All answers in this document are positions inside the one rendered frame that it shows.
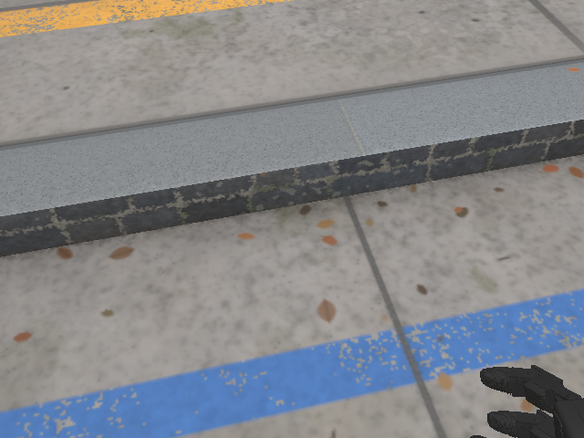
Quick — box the right robot hand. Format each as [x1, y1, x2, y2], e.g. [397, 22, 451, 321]
[470, 365, 584, 438]

